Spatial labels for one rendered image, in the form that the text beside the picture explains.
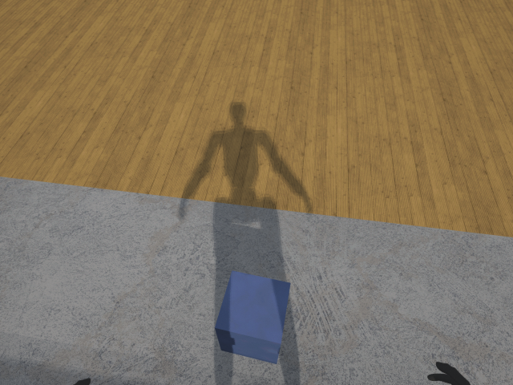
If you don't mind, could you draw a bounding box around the carton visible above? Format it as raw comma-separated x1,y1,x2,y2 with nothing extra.
215,271,291,364

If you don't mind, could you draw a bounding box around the right robot hand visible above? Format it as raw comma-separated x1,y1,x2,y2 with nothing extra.
427,362,470,385

